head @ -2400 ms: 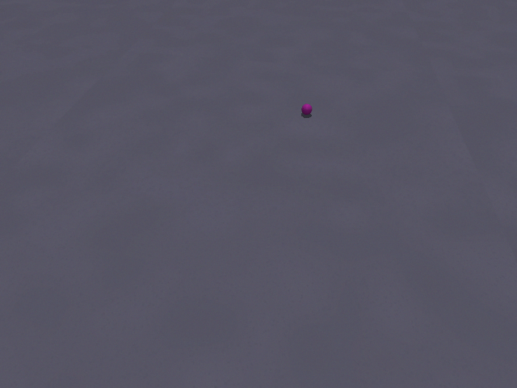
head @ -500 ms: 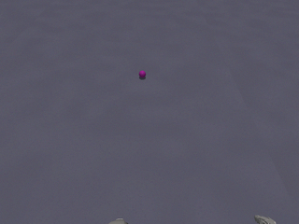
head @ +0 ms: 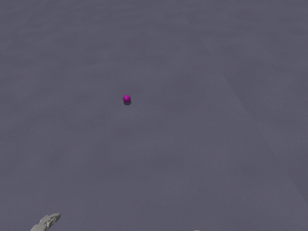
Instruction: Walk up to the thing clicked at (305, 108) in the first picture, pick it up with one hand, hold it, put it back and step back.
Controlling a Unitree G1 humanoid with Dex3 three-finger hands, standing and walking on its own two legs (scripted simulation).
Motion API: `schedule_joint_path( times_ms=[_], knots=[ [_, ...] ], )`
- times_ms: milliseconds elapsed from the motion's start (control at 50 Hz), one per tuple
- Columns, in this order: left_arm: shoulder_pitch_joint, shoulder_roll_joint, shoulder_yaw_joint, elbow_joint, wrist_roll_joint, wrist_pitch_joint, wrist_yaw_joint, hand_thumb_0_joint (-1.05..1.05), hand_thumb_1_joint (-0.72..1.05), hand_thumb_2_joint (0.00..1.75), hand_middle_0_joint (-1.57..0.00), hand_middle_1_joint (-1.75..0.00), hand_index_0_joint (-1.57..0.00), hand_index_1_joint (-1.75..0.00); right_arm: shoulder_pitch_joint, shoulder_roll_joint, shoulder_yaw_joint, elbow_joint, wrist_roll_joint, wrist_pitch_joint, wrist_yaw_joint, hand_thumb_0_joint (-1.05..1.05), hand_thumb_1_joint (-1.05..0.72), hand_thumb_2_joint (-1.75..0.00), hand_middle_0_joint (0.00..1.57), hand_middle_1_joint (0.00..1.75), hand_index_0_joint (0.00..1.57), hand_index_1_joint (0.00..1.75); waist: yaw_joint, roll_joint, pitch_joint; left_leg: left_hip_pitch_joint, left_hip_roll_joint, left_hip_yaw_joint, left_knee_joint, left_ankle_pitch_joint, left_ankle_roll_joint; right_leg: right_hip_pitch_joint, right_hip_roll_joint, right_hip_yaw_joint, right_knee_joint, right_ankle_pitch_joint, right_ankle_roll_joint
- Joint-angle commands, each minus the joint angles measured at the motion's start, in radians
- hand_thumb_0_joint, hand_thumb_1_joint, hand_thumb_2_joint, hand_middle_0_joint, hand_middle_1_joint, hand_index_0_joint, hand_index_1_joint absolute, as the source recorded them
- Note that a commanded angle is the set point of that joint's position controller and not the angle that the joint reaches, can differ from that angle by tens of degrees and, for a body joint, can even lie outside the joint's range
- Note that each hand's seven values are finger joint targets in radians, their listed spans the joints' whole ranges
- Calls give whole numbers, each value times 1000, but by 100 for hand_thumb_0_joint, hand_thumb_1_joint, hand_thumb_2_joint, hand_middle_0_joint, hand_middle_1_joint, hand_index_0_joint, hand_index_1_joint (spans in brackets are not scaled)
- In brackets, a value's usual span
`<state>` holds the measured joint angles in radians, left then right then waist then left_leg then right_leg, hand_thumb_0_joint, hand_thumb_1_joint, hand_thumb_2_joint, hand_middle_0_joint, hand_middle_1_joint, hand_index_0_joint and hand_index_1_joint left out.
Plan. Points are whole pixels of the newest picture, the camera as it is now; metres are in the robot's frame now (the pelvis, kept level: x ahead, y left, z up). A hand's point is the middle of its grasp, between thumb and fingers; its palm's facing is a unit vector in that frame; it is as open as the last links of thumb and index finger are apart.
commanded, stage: walk up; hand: left
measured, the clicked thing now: (126, 98) +1.35 +0.31 -0.72
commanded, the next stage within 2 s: none
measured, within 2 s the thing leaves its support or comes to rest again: neither
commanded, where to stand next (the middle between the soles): +1.00 +0.08 m, yaw +0 degrees
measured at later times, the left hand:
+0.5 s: hand (64, 191) +0.29 +0.33 -0.14, palm faces -0.03 -0.94 -0.35, open 7.4 cm
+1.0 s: hand (87, 127) +0.53 +0.29 -0.10, palm faces +0.00 -0.92 -0.40, open 7.4 cm
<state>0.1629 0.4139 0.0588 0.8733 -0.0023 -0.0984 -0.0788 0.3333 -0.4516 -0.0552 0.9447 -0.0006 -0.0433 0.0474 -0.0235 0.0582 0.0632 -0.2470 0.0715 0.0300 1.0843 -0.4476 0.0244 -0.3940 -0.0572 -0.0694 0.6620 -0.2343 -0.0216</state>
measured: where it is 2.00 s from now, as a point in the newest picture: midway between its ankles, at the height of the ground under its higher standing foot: (152, 142)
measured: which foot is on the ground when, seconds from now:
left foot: up 0.00-0.30, down 0.32-0.78, up 0.80-1.00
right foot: down 0.00-0.36, up 0.38-0.74, down 0.76-1.00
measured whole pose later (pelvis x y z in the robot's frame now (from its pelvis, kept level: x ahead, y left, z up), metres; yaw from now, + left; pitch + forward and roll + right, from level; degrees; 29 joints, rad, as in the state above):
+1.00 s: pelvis +0.47 +0.02 +0.02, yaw +2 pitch -2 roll +0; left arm 0.27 0.38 0.03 0.88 0.01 -0.10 -0.05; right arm 0.27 -0.44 -0.06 0.90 -0.01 -0.04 0.07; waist 0.01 0.07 0.07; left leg -0.49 0.08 0.00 0.91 -0.30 0.01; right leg -0.22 -0.04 -0.09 0.48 -0.22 -0.02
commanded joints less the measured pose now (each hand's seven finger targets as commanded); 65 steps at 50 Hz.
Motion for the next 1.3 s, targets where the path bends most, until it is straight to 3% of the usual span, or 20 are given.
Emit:
schedule_joint_path(
  times_ms=[0,200,280,300,320,340,440,540,700,720,740,760,780,900,1060,1140,1160,1180,1200,1280],
  knots=[
    [105,287,74,-32,-18,-9,48,0,90,90,-20,-30,-20,-30,-19,-175,-45,-96,11,-41,-3,0,-90,-90,20,30,20,30,49,-211,-51,-334,45,-103,30,116,12,281,-233,318,-386,42,-183],
    [88,292,73,-73,6,-30,40,0,90,90,-20,-30,-20,-30,-168,-141,-65,-133,-17,-39,51,0,-90,-90,20,30,20,30,56,-154,-21,-162,41,4,-464,353,-16,172,-204,105,-406,-24,-175],
    [101,276,59,-63,8,-16,41,0,90,90,-20,-30,-20,-30,-29,-173,-90,-88,-21,-47,41,0,-90,-90,20,30,20,30,-28,-44,-83,147,-40,78,-548,292,28,113,-150,24,-118,189,-122],
    [149,225,38,-62,6,-11,43,0,90,90,-20,-30,-20,-30,84,-220,-108,-59,-33,-54,30,0,-90,-90,20,30,20,30,-76,80,-151,329,-7,-1,-584,173,81,1,-87,-27,165,223,-91],
    [170,139,15,-84,-8,-10,44,0,90,90,-20,-30,-20,-30,170,-321,-134,-67,-46,-60,12,0,-90,-90,20,30,20,30,-102,311,-198,470,259,-457,-697,43,174,-243,42,-31,487,-94,-24],
    [150,229,36,-73,-15,-4,60,0,90,90,-20,-30,-20,-30,144,-341,-138,-96,-7,-62,8,0,-90,-90,20,30,20,30,-97,185,-225,465,372,-711,-817,31,264,-315,72,79,569,-286,-37],
    [191,232,30,6,-12,11,41,0,90,90,-20,-30,-20,-30,-51,-216,-77,-138,8,-66,-9,0,-90,-90,20,30,20,30,25,79,-31,81,222,-201,-824,291,178,-162,-65,129,426,-93,-7],
    [84,206,35,-29,9,22,10,0,90,90,-20,-30,-20,-30,-37,-241,-81,-153,-1,-74,-3,0,-90,-90,20,30,20,30,-5,85,5,74,224,-156,-872,184,230,-169,-84,63,160,-43,23],
    [118,196,59,6,11,0,15,0,90,90,-20,-30,-20,-30,-51,-214,-71,-172,2,-52,-5,0,-90,-90,20,30,20,30,62,-8,-75,17,149,-30,-601,359,130,217,19,-21,-130,129,-11],
    [208,229,74,29,11,-10,28,0,90,90,-20,-30,-20,-30,-29,-175,-55,-174,0,-51,-5,0,-90,-90,20,30,20,30,105,-109,-135,-28,94,13,-400,389,103,373,16,6,-165,59,-31],
    [298,307,99,37,19,-19,42,0,90,90,-20,-30,-20,-30,9,-112,-34,-186,1,-52,-4,0,-90,-90,20,30,20,30,139,-316,-193,-182,-3,84,-109,226,59,500,-165,261,-261,-113,-75],
    [319,392,111,22,8,-20,47,0,90,90,-20,-30,-20,-30,10,-132,-35,-191,7,-47,-5,0,-90,-90,20,30,20,30,144,-371,-171,-401,-109,32,52,-63,22,563,-387,698,-426,-203,-180],
    [274,379,99,6,-6,-16,50,0,90,90,-20,-30,-20,-30,-44,-201,-52,-165,-3,-36,-17,0,-90,-90,20,30,20,30,136,-226,-114,-422,-51,-72,125,-72,21,471,-409,722,-418,-236,-239],
    [111,263,61,-51,0,-17,53,0,90,90,-20,-30,-20,-30,31,-162,-56,-81,-6,-14,12,0,-90,-90,20,30,20,30,31,-228,-22,-280,23,-59,-107,150,-13,191,-199,201,-428,-31,-186],
    [129,290,73,-74,6,-18,47,0,90,90,-20,-30,-20,-30,-137,-146,-68,-124,-22,-28,41,0,-90,-90,20,30,20,30,69,-171,0,-178,32,3,-460,288,-22,157,-221,147,-412,-187,-184],
    [85,273,56,-80,13,-7,47,0,90,90,-20,-30,-20,-30,-1,-176,-85,-85,-24,-40,31,0,-90,-90,20,30,20,30,-35,-100,-43,124,-15,42,-529,231,11,28,-180,86,-192,-74,-133],
    [130,220,36,-75,15,-4,48,0,90,90,-20,-30,-20,-30,105,-221,-102,-51,-25,-48,17,0,-90,-90,20,30,20,30,-79,61,-109,281,-8,-19,-589,107,41,-38,-107,13,81,42,-99],
    [175,133,14,-87,-4,0,44,0,90,90,-20,-30,-20,-30,157,-322,-128,-65,-34,-55,5,0,-90,-90,20,30,20,30,-87,323,-130,397,254,-485,-771,-71,139,-278,44,-49,415,-151,-24],
    [168,219,35,-65,-1,8,63,0,90,90,-20,-30,-20,-30,130,-347,-130,-95,-4,-55,3,0,-90,-90,20,30,20,30,-79,203,-126,353,371,-708,-858,-108,244,-323,54,68,515,-303,-32],
    [203,233,32,-1,-11,14,60,0,90,90,-20,-30,-20,-30,2,-227,-81,-130,5,-58,-16,0,-90,-90,20,30,20,30,12,71,-34,157,243,-285,-787,316,184,-224,-48,152,453,-131,-22]
  ],
)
